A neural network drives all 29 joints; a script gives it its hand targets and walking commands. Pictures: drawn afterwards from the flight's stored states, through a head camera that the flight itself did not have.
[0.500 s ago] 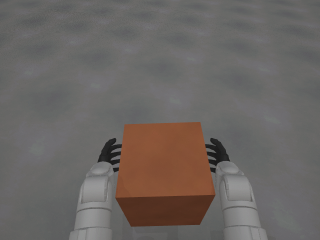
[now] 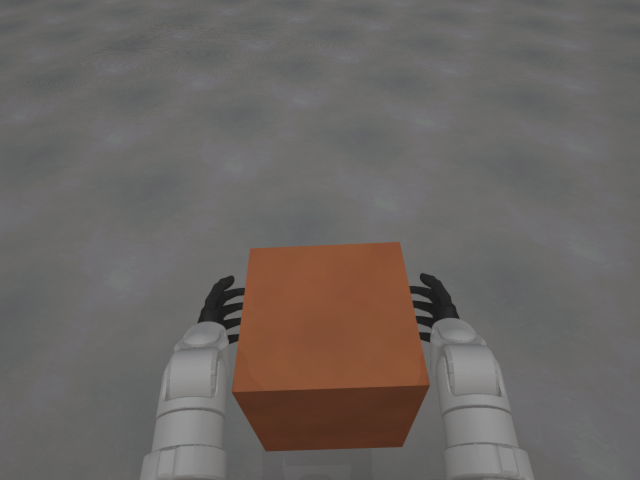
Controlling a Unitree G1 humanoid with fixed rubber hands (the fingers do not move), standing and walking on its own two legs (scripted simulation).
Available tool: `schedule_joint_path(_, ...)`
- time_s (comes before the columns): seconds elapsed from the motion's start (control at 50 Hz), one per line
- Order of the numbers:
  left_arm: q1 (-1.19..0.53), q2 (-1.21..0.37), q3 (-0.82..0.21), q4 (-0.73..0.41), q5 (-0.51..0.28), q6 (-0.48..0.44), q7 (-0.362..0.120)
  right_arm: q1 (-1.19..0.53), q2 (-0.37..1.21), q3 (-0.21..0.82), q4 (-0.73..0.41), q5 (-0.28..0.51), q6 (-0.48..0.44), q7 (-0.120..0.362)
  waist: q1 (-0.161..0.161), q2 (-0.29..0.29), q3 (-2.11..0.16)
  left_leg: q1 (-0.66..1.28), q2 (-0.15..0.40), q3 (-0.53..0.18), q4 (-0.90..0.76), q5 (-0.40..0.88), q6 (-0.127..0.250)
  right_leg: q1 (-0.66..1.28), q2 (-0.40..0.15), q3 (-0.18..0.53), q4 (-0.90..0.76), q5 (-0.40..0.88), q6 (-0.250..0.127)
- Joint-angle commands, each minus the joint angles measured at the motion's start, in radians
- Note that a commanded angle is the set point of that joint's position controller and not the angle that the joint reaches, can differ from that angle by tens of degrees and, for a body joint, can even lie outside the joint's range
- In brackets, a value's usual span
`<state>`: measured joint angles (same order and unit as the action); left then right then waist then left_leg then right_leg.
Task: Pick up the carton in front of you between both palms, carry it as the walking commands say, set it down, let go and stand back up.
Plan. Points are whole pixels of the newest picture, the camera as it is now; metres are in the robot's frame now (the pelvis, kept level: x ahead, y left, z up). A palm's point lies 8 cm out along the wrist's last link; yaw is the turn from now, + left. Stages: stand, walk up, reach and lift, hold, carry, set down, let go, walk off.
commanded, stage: hold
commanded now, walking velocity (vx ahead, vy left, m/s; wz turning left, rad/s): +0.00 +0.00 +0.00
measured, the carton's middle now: (329, 352) +0.30 +0.00 -0.04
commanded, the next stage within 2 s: set down in 0.48 s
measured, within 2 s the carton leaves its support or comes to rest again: neither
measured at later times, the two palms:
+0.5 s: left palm (231, 326) +0.29 +0.13 +0.05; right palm (463, 320) +0.29 -0.17 +0.04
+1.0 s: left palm (249, 343) +0.34 +0.13 -0.08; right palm (433, 341) +0.34 -0.17 -0.09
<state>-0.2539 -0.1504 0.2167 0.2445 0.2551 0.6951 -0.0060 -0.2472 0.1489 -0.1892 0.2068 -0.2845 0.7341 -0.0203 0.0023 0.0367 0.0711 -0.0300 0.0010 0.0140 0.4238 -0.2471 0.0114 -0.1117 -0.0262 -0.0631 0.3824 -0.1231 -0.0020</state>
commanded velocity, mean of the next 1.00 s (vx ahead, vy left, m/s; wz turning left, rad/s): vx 0.00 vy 0.00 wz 0.00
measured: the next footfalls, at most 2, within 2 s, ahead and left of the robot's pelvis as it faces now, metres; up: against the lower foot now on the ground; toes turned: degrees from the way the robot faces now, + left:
none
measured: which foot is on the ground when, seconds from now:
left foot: down 0.00-1.00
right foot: down 0.00-1.00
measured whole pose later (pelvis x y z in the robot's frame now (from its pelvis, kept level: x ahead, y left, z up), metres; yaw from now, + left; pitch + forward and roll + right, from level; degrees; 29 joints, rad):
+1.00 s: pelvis -0.01 -0.01 -0.03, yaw -1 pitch +11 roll +1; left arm -0.53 -0.24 0.49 0.51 0.38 0.26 0.01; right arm -0.56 0.11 -0.44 0.57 -0.38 0.28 0.06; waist 0.01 0.04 0.13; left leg -0.61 -0.01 0.01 0.75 -0.34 0.00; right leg -0.70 -0.02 -0.03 0.71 -0.20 -0.02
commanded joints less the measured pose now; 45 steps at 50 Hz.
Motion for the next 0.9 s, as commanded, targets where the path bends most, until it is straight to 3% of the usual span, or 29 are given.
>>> schedule_joint_path(0.0,-0.457,-0.905,-0.496,-0.018,-0.216,-0.033,-0.229,-0.457,0.911,0.511,-0.055,0.243,-0.043,0.24,-0.008,-0.02,-0.209,-0.258,-0.046,-0.127,-0.144,0.01,0.032,0.295,0.103,0.127,0.002,0.029,-0.012)
schedule_joint_path(0.12,-0.48,-0.93,-0.468,0.015,-0.203,-0.044,-0.241,-0.502,0.934,0.516,-0.036,0.253,-0.044,0.265,0.008,-0.03,-0.223,-0.276,-0.055,-0.119,-0.146,-0.046,0.048,0.313,0.085,0.137,-0.014,-0.036,-0.005)
schedule_joint_path(0.3,-0.513,-0.939,-0.429,0.055,-0.191,-0.048,-0.26,-0.529,0.944,0.486,0.012,0.244,-0.041,0.276,0.004,-0.054,-0.225,-0.257,-0.069,-0.113,-0.12,-0.045,0.052,0.299,0.056,0.171,-0.058,-0.129,0.0)
schedule_joint_path(0.58,-0.574,-0.928,-0.355,0.11,-0.148,-0.054,-0.256,-0.594,0.924,0.41,0.089,0.215,-0.053,0.273,0.006,-0.041,-0.206,-0.28,-0.07,-0.112,-0.109,-0.043,0.049,0.304,0.054,0.164,-0.039,-0.085,-0.001)
schedule_joint_path(0.66,-0.656,-0.927,-0.248,0.227,-0.077,-0.102,-0.245,-0.682,0.885,0.287,0.213,0.145,-0.109,0.279,0.003,-0.025,-0.163,-0.336,-0.071,-0.108,-0.079,-0.089,0.046,0.248,0.065,0.151,0.005,-0.135,-0.01)
schedule_joint_path(0.74,-0.697,-0.852,-0.107,0.295,0.023,-0.171,-0.203,-0.729,0.769,0.128,0.304,0.037,-0.188,0.258,-0.009,-0.023,-0.136,-0.412,-0.081,-0.102,-0.011,-0.088,0.034,0.145,0.084,0.136,0.075,-0.112,-0.022)
schedule_joint_path(0.82,-0.648,-0.742,-0.005,0.336,0.096,-0.274,-0.159,-0.681,0.624,0.021,0.374,-0.048,-0.295,0.236,-0.013,-0.026,-0.182,-0.504,-0.099,-0.095,0.076,-0.02,0.02,-0.007,0.1,0.124,0.169,0.006,-0.028)
schedule_joint_path(0.88,-0.633,-0.714,-0.023,0.336,0.082,-0.376,-0.144,-0.662,0.591,0.04,0.403,-0.047,-0.402,0.237,0.001,-0.022,-0.278,-0.574,-0.111,-0.084,0.153,0.069,0.006,-0.101,0.114,0.122,0.26,0.122,-0.028)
